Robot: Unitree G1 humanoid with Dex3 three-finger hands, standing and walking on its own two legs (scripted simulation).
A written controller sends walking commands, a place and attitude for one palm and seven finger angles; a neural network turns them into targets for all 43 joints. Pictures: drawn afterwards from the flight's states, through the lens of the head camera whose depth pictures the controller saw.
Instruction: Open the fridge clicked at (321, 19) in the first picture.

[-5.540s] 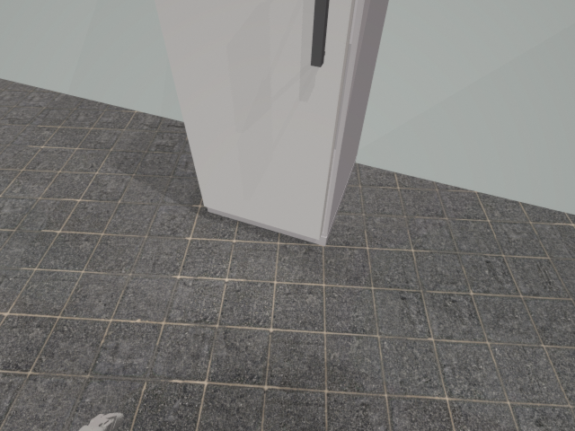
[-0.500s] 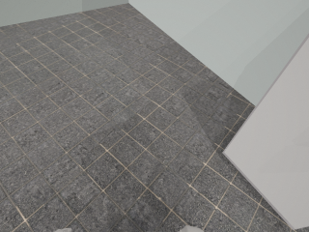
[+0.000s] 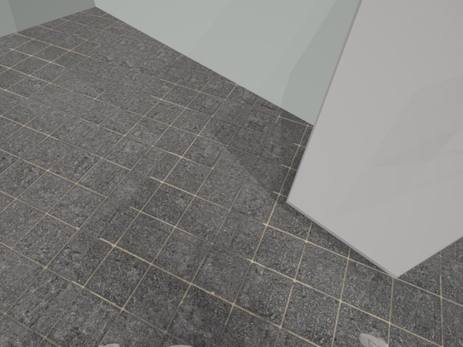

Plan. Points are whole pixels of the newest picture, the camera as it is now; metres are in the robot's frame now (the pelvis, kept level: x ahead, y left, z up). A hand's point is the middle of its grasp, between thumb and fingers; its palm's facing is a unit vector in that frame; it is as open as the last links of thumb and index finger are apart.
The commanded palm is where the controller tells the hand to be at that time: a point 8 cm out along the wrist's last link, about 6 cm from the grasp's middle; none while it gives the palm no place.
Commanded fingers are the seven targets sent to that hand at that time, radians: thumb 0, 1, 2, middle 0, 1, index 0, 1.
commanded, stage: turn to face it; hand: right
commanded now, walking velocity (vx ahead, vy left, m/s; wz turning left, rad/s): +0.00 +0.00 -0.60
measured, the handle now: out of the picture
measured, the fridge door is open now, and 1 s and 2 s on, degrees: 0 0 0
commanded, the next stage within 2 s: take the last steps up to it in 0.92 s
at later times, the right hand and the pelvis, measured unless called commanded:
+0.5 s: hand out of the picture -0.04 -0.25 -0.18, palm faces +0.34 +0.90 -0.27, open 7.4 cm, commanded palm none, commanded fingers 0.00 -0.90 -0.90 0.20 0.30 0.20 0.30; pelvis -0.01 -0.02 -0.01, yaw -18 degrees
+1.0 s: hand out of the picture -0.02 -0.18 -0.13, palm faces +0.50 +0.82 -0.28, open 7.4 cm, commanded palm none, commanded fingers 0.00 -0.90 -0.90 0.20 0.30 0.20 0.30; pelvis +0.00 +0.02 +0.01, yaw -30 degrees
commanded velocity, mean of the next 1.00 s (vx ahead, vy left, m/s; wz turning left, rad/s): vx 0.00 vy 0.00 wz -0.45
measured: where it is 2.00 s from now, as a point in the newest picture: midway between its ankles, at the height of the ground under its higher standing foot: outside the picture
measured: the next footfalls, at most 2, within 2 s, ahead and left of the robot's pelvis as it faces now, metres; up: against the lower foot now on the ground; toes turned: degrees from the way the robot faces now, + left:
left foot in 0.02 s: +0.05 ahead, +0.13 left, +0.00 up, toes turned +2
right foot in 0.42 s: +0.00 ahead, -0.14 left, +0.00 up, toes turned -22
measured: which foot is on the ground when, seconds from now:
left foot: up 0.00-0.00, down 0.02-0.42, up 0.44-0.82, down 0.84-1.00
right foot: down 0.00-0.02, up 0.04-0.40, down 0.42-0.86, up 0.88-1.00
